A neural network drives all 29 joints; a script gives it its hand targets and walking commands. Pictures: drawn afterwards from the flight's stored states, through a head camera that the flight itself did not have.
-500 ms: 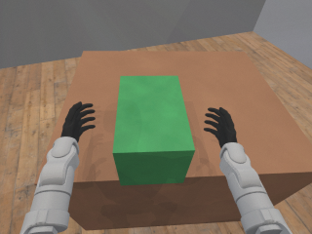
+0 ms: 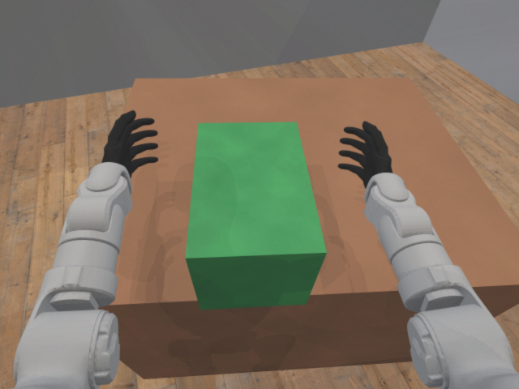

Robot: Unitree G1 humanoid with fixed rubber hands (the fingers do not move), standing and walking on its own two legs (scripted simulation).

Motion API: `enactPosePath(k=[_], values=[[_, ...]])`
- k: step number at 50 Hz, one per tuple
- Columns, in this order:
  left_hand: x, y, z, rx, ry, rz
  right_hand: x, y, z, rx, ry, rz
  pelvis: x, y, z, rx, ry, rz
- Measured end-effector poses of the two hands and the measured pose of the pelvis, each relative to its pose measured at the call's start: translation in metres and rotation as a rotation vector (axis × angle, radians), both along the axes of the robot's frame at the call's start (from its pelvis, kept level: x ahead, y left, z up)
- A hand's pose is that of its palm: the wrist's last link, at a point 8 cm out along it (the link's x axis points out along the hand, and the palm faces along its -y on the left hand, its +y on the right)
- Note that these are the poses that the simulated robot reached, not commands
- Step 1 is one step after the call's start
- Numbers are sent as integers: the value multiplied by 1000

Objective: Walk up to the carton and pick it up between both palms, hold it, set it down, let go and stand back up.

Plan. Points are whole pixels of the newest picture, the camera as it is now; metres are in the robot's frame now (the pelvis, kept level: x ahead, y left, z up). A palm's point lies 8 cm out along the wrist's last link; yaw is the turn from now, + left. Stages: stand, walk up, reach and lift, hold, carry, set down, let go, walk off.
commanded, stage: reach and lift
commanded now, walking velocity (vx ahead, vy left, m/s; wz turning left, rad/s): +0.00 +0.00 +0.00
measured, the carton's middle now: (250, 211) +0.44 +0.02 -0.02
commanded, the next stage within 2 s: none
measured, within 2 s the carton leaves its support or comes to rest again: neither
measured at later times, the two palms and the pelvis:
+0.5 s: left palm (133, 198) +0.40 +0.22 +0.07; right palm (351, 199) +0.41 -0.15 +0.06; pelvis -0.01 +0.00 -0.01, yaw +2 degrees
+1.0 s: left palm (149, 206) +0.42 +0.20 +0.03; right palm (344, 202) +0.43 -0.14 +0.03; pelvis -0.02 -0.01 -0.03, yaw +3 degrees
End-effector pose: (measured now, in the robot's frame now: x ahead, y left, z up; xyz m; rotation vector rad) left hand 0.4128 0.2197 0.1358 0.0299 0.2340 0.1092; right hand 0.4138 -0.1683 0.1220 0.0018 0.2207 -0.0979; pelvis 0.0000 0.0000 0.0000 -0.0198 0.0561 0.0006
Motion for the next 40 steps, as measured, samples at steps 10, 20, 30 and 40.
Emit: enactPosePath(k=[10, 20, 30, 40], values=[[18, -1, 13, 9, -3, 8, 22, 9, 15, -14, 20, 6, -1, -2, -1, -2, 34, 8], [5, -3, -35, 23, 44, 3, 9, 20, -29, -29, 87, 14, -4, -3, -3, -3, 61, 20], [-9, -10, -77, 23, 16, 20, -6, 17, -66, -14, 50, 1, -17, -3, -13, -7, 188, 31], [-1, -19, -94, 11, 28, 27, -3, 3, -79, -41, 70, -1, -27, -7, -26, 14, 281, 33]])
